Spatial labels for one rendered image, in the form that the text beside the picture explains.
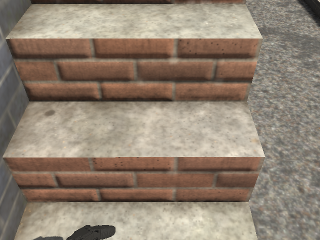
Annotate left robot hand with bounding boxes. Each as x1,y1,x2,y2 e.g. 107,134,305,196
66,225,116,240

